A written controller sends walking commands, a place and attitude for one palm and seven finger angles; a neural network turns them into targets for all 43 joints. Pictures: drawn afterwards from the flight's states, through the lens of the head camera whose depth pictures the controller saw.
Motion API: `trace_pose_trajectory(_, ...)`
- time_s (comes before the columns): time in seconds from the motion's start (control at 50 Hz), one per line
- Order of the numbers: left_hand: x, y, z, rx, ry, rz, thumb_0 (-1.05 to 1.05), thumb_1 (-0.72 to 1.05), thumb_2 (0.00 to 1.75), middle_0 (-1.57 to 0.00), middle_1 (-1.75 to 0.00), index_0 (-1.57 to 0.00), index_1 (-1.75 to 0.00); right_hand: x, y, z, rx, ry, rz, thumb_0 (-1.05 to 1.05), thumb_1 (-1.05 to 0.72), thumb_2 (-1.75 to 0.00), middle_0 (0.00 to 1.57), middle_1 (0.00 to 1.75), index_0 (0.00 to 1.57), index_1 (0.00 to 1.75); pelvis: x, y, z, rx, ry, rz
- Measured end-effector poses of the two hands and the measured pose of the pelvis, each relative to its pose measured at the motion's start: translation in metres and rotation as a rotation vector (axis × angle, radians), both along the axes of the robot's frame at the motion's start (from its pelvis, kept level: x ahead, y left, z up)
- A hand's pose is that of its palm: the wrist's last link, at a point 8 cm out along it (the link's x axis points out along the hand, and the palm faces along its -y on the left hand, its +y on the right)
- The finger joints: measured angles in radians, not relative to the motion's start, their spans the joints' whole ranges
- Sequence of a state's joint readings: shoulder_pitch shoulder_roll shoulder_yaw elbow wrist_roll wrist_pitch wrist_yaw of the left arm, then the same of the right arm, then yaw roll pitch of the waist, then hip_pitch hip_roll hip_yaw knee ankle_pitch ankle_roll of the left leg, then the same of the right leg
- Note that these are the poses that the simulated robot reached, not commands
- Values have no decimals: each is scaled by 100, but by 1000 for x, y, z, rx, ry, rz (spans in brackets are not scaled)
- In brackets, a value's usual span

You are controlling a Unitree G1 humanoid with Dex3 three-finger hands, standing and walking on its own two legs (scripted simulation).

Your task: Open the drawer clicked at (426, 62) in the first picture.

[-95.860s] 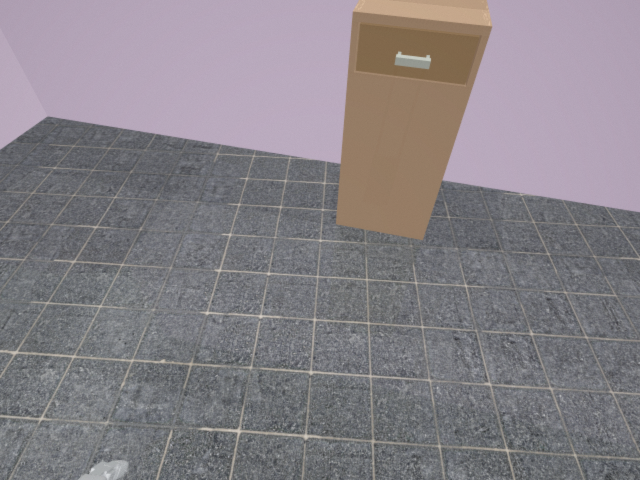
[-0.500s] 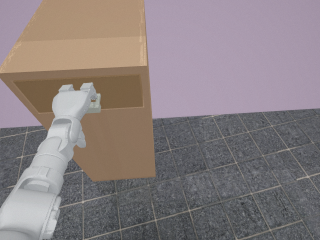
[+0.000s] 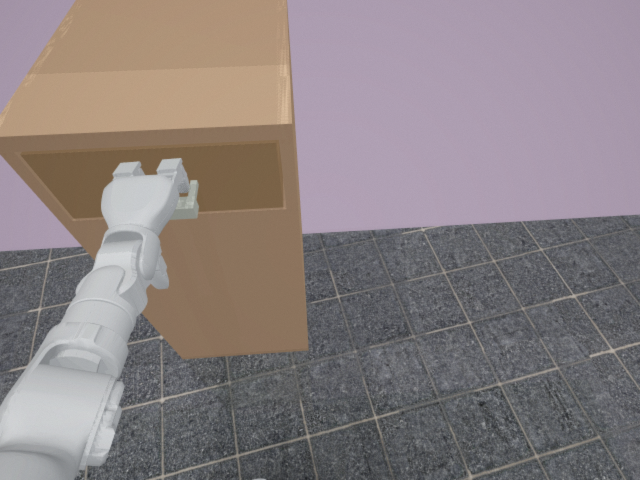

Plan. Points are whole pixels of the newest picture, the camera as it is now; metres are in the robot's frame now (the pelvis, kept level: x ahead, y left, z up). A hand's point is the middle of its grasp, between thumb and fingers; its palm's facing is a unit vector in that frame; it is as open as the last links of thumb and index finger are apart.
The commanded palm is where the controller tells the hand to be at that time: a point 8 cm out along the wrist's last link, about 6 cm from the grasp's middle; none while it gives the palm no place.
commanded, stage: lower the fingers behind the handle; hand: left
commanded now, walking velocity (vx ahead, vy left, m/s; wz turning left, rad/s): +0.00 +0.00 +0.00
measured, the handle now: (162, 198) +0.50 +0.23 +0.03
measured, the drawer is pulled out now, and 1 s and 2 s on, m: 0.00 0.00 0.00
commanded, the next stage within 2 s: lift the fingers back up to retry in 0.30 s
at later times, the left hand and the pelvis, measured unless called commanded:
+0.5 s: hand (157, 224) +0.45 +0.23 +0.04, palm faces -0.01 -0.01 -1.00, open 13.9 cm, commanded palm +0.43 +0.23 +0.09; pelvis -0.01 +0.01 +0.00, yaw +0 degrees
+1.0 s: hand (138, 198) +0.46 +0.24 +0.09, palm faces +0.00 -0.03 -1.00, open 13.6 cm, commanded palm +0.43 +0.23 +0.15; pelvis +0.01 +0.01 +0.01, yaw +0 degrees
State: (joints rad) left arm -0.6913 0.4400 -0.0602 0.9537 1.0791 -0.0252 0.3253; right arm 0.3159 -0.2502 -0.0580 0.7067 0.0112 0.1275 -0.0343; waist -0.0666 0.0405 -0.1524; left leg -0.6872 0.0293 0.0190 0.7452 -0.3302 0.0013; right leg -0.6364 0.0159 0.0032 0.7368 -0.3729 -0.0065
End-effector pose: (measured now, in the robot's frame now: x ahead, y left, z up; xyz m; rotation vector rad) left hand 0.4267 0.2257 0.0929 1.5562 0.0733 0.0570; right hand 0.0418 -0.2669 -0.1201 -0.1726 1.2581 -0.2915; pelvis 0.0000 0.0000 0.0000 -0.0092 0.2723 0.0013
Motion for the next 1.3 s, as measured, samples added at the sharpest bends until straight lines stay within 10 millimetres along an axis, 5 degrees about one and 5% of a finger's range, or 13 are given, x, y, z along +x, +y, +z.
trace_pose_trajectory(0.54, 1, 1, 1, -1, 8, -11, -1, -49, 30, -30, -125, -30, -123, -15, 10, -2, -2, 9, -14, 0, -90, -90, 21, 30, 20, 29, -8, 6, -2, -5, 1, -1)
trace_pose_trajectory(0.74, 7, 6, 16, -19, -2, -20, 0, -49, 30, -32, -122, -34, -121, -9, 11, 4, -10, -11, -33, 0, -90, -90, 21, 30, 20, 29, -2, 9, 4, -5, -21, -7)
trace_pose_trajectory(1.1, 8, 8, 58, -21, -6, -12, -1, -49, 30, -34, -121, -35, -122, 53, 14, 13, 24, -107, 30, 0, -90, -90, 21, 30, 20, 29, 19, 8, 15, 4, -78, 5)
trace_pose_trajectory(1.3, 2, 11, 52, -27, 39, -16, -1, -49, 30, -32, -120, -32, -120, 80, 10, 19, 25, -147, 69, 0, -90, -90, 21, 30, 20, 29, 24, 1, 16, 9, -83, 6)
